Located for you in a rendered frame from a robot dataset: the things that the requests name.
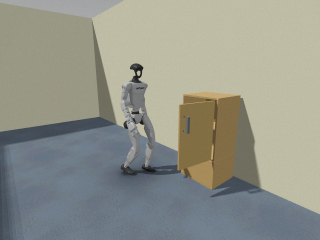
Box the cupboard door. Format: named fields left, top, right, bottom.
left=177, top=100, right=215, bottom=171

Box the robot left foot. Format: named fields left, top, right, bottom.
left=142, top=164, right=156, bottom=173

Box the robot right forearm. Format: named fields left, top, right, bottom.
left=120, top=101, right=134, bottom=124

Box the robot left forearm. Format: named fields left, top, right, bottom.
left=141, top=100, right=148, bottom=116

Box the handle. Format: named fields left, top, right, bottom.
left=183, top=116, right=190, bottom=134

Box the robot right upper arm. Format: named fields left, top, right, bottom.
left=121, top=82, right=132, bottom=107

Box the robot left shin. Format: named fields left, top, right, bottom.
left=145, top=145, right=156, bottom=167

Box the right robot hand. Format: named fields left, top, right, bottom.
left=128, top=122, right=141, bottom=139

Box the robot left upper arm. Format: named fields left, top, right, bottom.
left=142, top=81, right=148, bottom=100

